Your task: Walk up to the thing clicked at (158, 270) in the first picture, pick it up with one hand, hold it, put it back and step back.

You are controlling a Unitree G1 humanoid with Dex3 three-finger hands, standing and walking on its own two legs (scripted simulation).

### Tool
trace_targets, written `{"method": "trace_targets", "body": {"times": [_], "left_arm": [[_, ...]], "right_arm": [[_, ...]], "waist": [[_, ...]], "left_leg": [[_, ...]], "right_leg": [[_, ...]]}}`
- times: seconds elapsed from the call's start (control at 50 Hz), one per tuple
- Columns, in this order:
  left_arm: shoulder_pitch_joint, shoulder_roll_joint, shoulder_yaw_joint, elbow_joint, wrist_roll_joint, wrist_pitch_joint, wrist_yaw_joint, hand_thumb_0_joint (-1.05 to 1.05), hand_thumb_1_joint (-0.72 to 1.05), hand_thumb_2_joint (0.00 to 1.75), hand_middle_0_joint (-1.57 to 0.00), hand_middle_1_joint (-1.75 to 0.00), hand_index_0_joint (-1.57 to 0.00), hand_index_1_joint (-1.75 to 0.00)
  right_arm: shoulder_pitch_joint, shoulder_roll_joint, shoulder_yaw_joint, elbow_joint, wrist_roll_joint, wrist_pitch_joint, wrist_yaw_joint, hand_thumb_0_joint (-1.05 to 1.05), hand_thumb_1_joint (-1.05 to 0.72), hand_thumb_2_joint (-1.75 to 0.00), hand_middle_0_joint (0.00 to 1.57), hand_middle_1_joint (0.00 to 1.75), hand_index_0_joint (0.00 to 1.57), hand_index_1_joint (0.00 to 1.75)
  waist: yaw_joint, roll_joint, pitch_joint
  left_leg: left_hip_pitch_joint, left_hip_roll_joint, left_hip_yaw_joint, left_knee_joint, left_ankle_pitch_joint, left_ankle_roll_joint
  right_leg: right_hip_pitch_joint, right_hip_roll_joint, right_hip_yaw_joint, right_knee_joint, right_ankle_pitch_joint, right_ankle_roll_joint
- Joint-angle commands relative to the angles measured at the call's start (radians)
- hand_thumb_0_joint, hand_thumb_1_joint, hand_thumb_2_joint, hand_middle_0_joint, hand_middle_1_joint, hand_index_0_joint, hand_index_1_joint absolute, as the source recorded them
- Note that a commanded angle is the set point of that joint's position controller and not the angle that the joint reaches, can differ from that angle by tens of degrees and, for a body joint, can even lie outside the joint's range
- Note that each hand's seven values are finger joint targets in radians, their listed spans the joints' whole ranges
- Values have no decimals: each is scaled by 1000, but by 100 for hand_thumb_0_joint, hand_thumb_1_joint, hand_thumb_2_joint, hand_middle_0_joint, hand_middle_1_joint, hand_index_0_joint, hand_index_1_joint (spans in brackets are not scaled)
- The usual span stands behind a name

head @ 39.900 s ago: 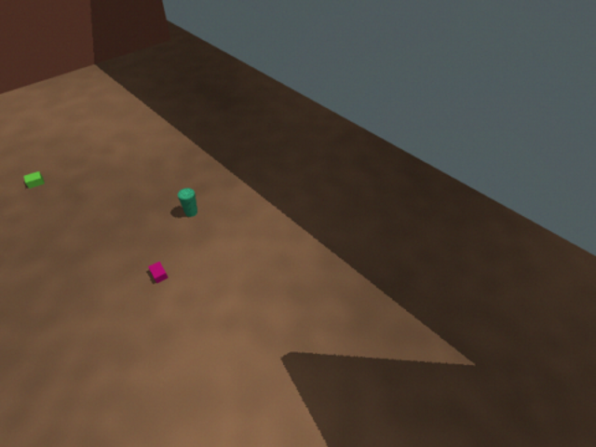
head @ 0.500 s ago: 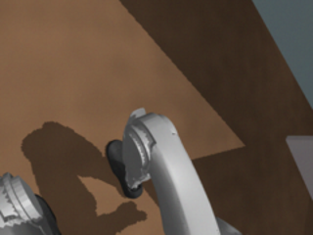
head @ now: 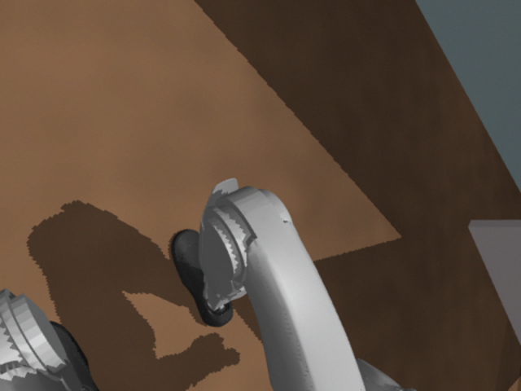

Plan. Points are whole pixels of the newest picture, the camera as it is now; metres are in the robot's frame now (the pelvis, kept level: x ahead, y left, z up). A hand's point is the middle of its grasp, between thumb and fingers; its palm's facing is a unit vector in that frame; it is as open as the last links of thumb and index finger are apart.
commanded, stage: close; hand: left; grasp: from above
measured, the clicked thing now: out of the picture +0.48 +0.31 -0.30
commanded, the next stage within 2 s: settle in 0.86 s
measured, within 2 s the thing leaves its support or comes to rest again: leaves its support in 1.26 s
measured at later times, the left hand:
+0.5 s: hand out of the picture +0.47 +0.31 -0.27, palm faces -0.37 -0.24 -0.90, open 9.7 cm
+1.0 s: hand out of the picture +0.47 +0.31 -0.27, palm faces -0.37 -0.23 -0.90, open 9.5 cm
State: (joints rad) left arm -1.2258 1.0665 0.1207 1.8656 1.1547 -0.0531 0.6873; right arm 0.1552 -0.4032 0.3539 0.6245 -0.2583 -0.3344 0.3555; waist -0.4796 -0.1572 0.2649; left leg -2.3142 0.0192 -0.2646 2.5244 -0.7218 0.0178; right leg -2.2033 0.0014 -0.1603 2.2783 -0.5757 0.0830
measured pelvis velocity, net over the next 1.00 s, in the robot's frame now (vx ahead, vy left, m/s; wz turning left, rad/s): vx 0.00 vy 0.00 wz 0.00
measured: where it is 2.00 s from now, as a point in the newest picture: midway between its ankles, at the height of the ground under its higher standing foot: (150, 340)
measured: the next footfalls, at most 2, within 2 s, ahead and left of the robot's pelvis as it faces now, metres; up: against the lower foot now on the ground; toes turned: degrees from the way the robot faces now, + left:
none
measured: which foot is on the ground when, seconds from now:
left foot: down 0.00-1.00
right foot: down 0.00-1.00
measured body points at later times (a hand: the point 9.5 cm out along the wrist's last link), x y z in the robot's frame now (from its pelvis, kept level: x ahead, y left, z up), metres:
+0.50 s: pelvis +0.00 +0.00 +0.00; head +0.30 +0.13 +0.31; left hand +0.48 +0.32 -0.22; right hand +0.01 -0.24 -0.03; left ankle +0.06 +0.12 -0.28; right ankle +0.14 -0.13 -0.28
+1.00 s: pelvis +0.00 +0.00 +0.00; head +0.30 +0.12 +0.31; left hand +0.49 +0.32 -0.22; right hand +0.01 -0.24 -0.03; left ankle +0.06 +0.12 -0.28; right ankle +0.14 -0.13 -0.28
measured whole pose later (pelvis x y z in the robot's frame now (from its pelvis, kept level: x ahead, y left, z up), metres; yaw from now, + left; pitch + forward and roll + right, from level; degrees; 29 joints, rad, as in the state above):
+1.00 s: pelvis +0.00 +0.00 +0.00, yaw +0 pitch +27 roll -17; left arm -1.22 1.09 0.13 1.85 1.14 -0.06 0.68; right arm 0.15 -0.40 0.36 0.62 -0.25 -0.32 0.34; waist -0.48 -0.15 0.27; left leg -2.32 0.02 -0.26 2.52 -0.72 0.02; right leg -2.20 0.00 -0.16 2.27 -0.57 0.08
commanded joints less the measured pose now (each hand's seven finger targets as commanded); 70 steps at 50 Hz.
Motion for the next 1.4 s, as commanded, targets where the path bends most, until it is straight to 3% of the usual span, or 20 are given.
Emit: {"method": "trace_targets", "body": {"times": [0.0,0.06,0.1,0.26,0.34,0.38,0.42,0.8,0.94,0.96,1.08,1.12,1.14,1.18,1.22,1.26,1.3,1.32,1.36,1.38], "left_arm": [[-239,180,1,-109,-7,-7,41,0,-12,67,-42,-68,-42,-68],[-221,167,-7,-106,-12,-3,37,0,-6,64,-46,-64,-46,-64],[-238,212,17,-109,-11,-4,47,0,-3,61,-49,-62,-49,-62],[-221,202,8,-122,-12,2,30,0,12,49,-58,-56,-60,-54],[-214,160,-10,-121,-21,-6,21,0,22,46,-65,-53,-67,-50],[-237,207,12,-139,-12,-12,36,0,25,44,-68,-50,-70,-48],[-215,206,15,-118,-1,-10,40,0,29,39,-69,-49,-73,-45],[-214,182,-8,-101,-5,-3,28,0,75,47,-110,-40,-111,-39],[-208,196,-2,-114,-12,-6,16,0,84,48,-120,-34,-119,-35],[-210,183,-9,-112,-19,-6,11,0,77,45,-118,-36,-119,-36],[-205,202,0,-143,-22,3,-5,0,78,44,-121,-31,-121,-32],[-241,211,7,-211,-25,3,-9,0,78,44,-122,-29,-121,-31],[-218,238,38,-206,-14,6,-7,0,78,44,-123,-28,-121,-30],[-184,223,40,-215,-18,13,-8,0,81,43,-125,-26,-124,-28],[-210,194,33,-247,-21,23,-22,0,83,46,-128,-26,-126,-29],[-203,205,63,-318,-22,29,-28,0,86,46,-130,-25,-128,-28],[-169,146,45,-325,-31,43,-42,0,86,43,-130,-25,-128,-27],[-155,152,61,-342,-28,48,-44,0,87,45,-131,-24,-129,-27],[-158,75,23,-372,-51,62,-69,0,88,45,-130,-26,-129,-28],[-147,86,44,-384,-48,70,-76,0,88,48,-131,-26,-129,-29]], "right_arm": [[216,-346,-88,37,2,1,-8,0,-89,-90,20,30,20,30],[202,-343,-81,32,-1,-3,-6,0,-89,-90,20,30,20,30],[217,-355,-89,44,4,1,-13,0,-89,-90,20,30,20,30],[211,-347,-89,33,6,5,-18,0,-89,-90,20,30,20,30],[209,-334,-82,35,3,2,-14,0,-89,-90,20,30,20,30],[216,-352,-96,47,14,7,-21,0,-89,-90,20,30,20,30],[218,-348,-94,43,9,10,-19,0,-89,-90,20,30,20,30],[207,-341,-82,31,6,6,-22,0,-89,-90,20,30,20,30],[219,-344,-83,33,9,14,-24,0,-89,-90,20,30,20,30],[210,-338,-79,34,8,12,-23,0,-90,-90,20,30,20,30],[221,-336,-87,35,13,21,-26,0,-90,-90,20,30,20,30],[228,-353,-121,46,21,21,-33,0,-90,-90,20,30,20,30],[244,-338,-112,51,18,25,-29,0,-90,-90,20,30,20,30],[242,-340,-129,49,26,28,-31,0,-90,-90,20,30,20,30],[249,-332,-140,43,27,30,-26,0,-90,-90,20,30,20,30],[262,-330,-169,58,36,32,-27,0,-90,-90,20,30,20,30],[267,-317,-182,61,39,40,-23,0,-90,-90,20,30,20,30],[281,-317,-196,68,46,44,-23,0,-90,-90,20,30,20,30],[269,-299,-208,64,57,52,-22,0,-90,-90,20,30,20,30],[291,-302,-225,81,59,58,-23,0,-90,-90,20,30,20,30]], "waist": [[-88,603,-626],[-93,579,-619],[-85,586,-643],[-83,578,-622],[-92,573,-610],[-83,604,-643],[-77,611,-639],[-93,567,-600],[-88,593,-615],[-94,585,-599],[-78,586,-647],[-66,633,-658],[-55,651,-691],[-39,648,-705],[-49,645,-705],[-17,704,-760],[-8,699,-801],[8,699,-825],[19,694,-831],[26,693,-845]], "left_leg": [[491,34,76,-292,230,-28],[481,32,82,-281,228,-25],[464,32,86,-283,221,-22],[458,31,84,-292,185,-22],[468,33,77,-290,203,-23],[492,38,68,-303,218,-30],[501,40,66,-308,232,-34],[464,34,74,-291,204,-26],[482,36,73,-304,212,-28],[474,34,74,-302,196,-26],[482,31,86,-297,221,-23],[510,34,89,-309,220,-29],[532,38,84,-310,254,-31],[523,34,91,-318,252,-32],[520,28,103,-314,246,-29],[565,33,98,-327,280,-37],[585,31,106,-329,314,-38],[572,26,112,-330,319,-36],[559,21,125,-347,296,-32],[568,19,125,-345,300,-31]], "right_leg": [[382,50,-128,-156,224,-87],[394,50,-127,-155,231,-82],[414,54,-120,-166,225,-85],[393,52,-124,-172,194,-87],[379,49,-130,-162,204,-84],[383,49,-126,-160,215,-89],[386,52,-131,-156,224,-90],[373,43,-129,-161,209,-83],[375,46,-128,-164,208,-86],[364,41,-128,-163,196,-85],[405,45,-119,-167,221,-85],[377,46,-113,-170,213,-92],[384,43,-117,-169,232,-92],[403,47,-113,-166,233,-96],[392,44,-111,-165,229,-96],[363,42,-109,-159,239,-104],[386,47,-106,-163,265,-106],[383,46,-104,-160,268,-107],[376,49,-95,-167,249,-111],[351,45,-93,-169,251,-111]]}}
